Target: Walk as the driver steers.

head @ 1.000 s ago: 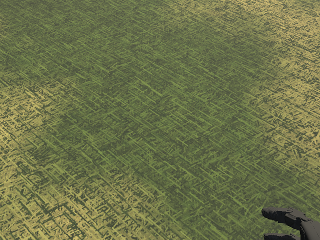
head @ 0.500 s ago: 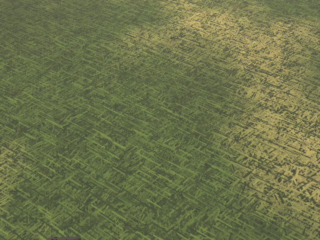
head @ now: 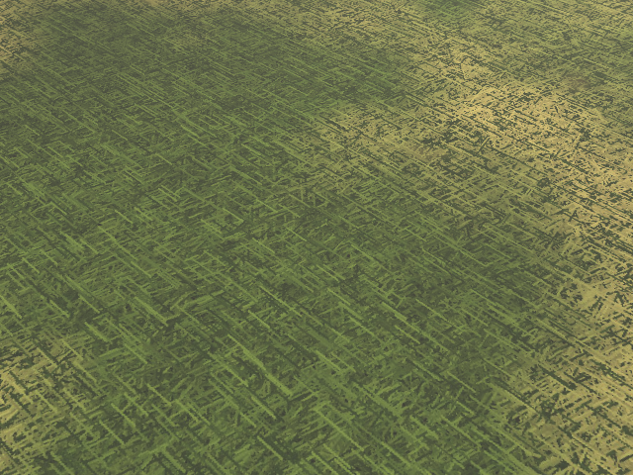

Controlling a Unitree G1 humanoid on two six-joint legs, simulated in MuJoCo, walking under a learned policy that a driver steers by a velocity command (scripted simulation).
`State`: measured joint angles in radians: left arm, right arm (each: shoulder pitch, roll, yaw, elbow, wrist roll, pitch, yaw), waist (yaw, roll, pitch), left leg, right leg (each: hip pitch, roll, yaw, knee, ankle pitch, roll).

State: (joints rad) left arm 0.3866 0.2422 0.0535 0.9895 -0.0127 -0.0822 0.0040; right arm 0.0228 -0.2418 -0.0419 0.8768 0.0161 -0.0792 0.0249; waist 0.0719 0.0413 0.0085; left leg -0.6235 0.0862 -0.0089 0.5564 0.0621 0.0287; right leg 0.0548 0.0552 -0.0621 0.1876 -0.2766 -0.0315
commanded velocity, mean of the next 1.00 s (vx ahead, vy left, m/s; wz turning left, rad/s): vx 0.50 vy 0.00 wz -0.27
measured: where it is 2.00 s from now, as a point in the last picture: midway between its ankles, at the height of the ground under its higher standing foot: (458, 284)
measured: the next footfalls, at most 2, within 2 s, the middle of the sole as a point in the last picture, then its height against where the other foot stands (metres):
left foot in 0.08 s outside the picture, level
right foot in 0.66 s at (410, 453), level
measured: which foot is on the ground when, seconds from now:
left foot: up 0.00-0.06, down 0.08-0.68, up 0.70-1.00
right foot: down 0.00-0.10, up 0.12-0.64, down 0.66-1.00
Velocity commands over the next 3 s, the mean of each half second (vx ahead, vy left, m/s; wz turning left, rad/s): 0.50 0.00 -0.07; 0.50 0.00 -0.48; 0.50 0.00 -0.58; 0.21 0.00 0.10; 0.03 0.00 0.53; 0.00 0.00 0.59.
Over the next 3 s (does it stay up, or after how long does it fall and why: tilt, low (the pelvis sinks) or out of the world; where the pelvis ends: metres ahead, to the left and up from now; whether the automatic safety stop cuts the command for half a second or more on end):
stays up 0.98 -0.23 0.00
